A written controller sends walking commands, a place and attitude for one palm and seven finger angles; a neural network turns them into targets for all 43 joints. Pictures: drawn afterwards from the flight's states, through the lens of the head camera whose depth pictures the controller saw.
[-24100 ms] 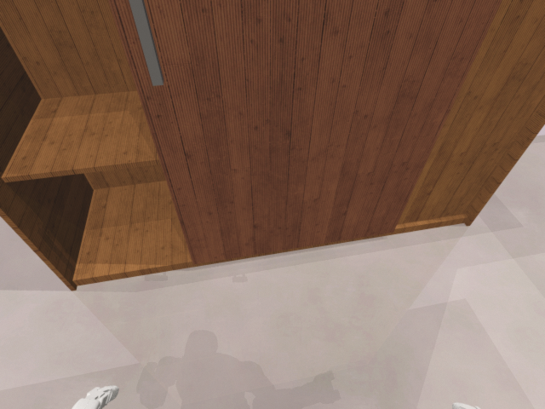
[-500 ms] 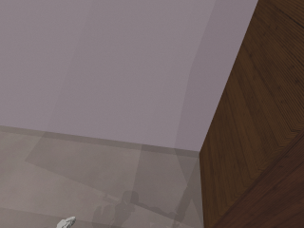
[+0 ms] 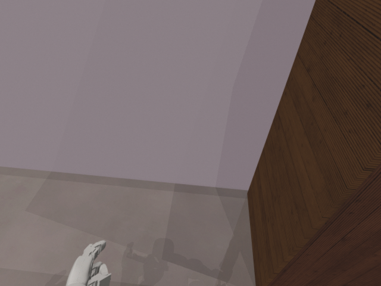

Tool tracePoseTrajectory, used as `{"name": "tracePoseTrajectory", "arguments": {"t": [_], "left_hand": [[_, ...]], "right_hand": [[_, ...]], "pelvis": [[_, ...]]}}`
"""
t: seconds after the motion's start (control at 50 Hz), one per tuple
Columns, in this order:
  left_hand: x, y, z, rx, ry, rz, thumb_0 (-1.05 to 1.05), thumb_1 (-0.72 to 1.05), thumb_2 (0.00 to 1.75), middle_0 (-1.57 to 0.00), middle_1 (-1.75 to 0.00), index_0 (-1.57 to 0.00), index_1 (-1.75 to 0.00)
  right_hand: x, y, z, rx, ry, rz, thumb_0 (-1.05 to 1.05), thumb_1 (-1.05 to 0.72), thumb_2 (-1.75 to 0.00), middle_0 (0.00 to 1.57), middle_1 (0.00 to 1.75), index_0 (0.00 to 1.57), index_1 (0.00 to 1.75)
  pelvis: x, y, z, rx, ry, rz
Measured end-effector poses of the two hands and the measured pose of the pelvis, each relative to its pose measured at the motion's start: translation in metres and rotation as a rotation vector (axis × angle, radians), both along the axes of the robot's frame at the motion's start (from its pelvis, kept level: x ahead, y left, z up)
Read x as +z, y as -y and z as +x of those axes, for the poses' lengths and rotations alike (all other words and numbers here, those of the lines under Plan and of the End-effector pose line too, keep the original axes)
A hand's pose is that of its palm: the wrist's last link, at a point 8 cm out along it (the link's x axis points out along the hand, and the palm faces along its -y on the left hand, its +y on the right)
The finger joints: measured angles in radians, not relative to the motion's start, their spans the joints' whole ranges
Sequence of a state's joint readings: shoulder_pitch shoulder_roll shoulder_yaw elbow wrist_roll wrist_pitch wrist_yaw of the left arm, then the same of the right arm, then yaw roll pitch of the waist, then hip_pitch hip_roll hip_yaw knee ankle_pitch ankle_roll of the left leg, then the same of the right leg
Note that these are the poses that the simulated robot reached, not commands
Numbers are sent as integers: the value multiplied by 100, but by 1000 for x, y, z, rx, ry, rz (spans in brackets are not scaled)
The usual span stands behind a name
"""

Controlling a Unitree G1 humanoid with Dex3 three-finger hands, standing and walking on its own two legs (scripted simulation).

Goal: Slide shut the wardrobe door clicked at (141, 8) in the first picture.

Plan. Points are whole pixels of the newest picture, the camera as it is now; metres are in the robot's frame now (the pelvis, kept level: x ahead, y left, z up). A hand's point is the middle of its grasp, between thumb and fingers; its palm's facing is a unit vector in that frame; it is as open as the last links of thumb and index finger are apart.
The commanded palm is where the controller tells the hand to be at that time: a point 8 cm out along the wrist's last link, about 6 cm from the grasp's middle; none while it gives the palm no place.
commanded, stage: stop walking and hold the door there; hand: right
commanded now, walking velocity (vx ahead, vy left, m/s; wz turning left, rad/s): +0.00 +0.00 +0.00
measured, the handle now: out of the picture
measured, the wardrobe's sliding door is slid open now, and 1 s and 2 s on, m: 0.00 0.00 0.00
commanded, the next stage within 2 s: loosen the grip on the handle in 1.34 s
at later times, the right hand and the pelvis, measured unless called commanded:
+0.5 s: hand out of the picture +0.25 -0.38 +0.21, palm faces +0.60 +0.75 -0.26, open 6.8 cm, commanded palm +0.20 -0.41 +0.20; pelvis -0.06 -0.06 -0.02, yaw -3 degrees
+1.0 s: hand out of the picture +0.24 -0.38 +0.22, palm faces +0.50 +0.85 -0.17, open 6.5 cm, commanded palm +0.20 -0.40 +0.20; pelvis -0.08 -0.10 +0.00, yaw +0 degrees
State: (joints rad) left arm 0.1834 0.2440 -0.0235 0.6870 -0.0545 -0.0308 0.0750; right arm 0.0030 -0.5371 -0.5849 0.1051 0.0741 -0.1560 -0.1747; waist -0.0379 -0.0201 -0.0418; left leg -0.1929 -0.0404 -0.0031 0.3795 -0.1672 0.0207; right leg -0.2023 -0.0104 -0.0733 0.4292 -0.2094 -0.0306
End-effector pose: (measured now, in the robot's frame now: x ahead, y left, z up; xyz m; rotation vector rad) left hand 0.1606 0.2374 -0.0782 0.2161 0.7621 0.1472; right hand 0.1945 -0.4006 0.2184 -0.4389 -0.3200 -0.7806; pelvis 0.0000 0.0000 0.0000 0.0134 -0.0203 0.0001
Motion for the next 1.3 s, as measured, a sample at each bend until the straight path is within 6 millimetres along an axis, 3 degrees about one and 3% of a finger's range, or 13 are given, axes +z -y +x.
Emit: {"name": "tracePoseTrajectory", "arguments": {"t": [0.2, 0.32, 0.4, 0.5, 0.6, 0.7, 0.78, 0.88, 1.1, 1.3], "left_hand": [[-9, -4, -13, 19, -52, 3, 1, 91, 90, -20, -30, -20, -30], [-18, -5, -27, 35, -89, 24, 1, 91, 90, -20, -30, -20, -30], [-17, 6, -41, 26, -99, 51, 1, 91, 90, -20, -30, -20, -30], [-21, 34, -60, 44, -78, 59, 1, 91, 90, -20, -30, -20, -30], [-30, 79, -84, 44, -55, -4, 1, 91, 90, -19, -30, -19, -30], [-36, 125, -113, 11, -114, -80, 1, 91, 90, -20, -30, -20, -30], [-36, 144, -125, -39, -153, -107, 1, 91, 90, -20, -30, -20, -30], [-37, 138, -121, -60, -151, -89, 1, 90, 90, -20, -30, -20, -30], [-6, 91, -84, 7, -46, 42, 1, 91, 90, -20, -30, -20, -30], [1, 97, -57, -9, 13, 11, 1, 91, 90, -19, -30, -20, -30]], "right_hand": [[1, -1, 0, -12, -9, 1, -20, -57, -80, 46, 140, 20, 134], [1, 5, 0, 32, -26, -37, -23, -56, -78, 46, 140, 23, 135], [0, 10, 1, 97, -13, -51, -24, -56, -77, 46, 140, 26, 136], [-3, 15, 3, 198, 29, -26, -23, -57, -79, 46, 140, 25, 136], [-4, 17, 4, 257, 50, -8, -22, -58, -80, 43, 146, 25, 133], [-5, 15, 4, 291, 66, 67, -17, -61, -80, 41, 146, 24, 132], [-5, 12, 4, 294, 68, 105, -15, -63, -80, 40, 146, 24, 132], [-3, 13, 4, 302, 43, 92, -15, -63, -80, 41, 145, 23, 134], [-3, 15, 5, 323, 54, 84, -16, -62, -81, 43, 145, 26, 135], [-4, 13, 4, 304, 54, 91, -15, -63, -81, 42, 145, 24, 134]], "pelvis": [[0, 2, -2, -6, -3, 7], [-6, 15, -20, -18, -8, 15], [-9, 31, -39, -49, -7, -8], [-16, 61, -64, -55, 16, -38], [-20, 90, -82, -22, 24, -25], [-11, 98, -87, -28, 21, -6], [-5, 98, -86, -17, 4, -10], [-4, 99, -88, -11, 0, 0], [-2, 102, -73, -4, 1, -4], [-1, 99, -67, -2, -8, -2]]}}
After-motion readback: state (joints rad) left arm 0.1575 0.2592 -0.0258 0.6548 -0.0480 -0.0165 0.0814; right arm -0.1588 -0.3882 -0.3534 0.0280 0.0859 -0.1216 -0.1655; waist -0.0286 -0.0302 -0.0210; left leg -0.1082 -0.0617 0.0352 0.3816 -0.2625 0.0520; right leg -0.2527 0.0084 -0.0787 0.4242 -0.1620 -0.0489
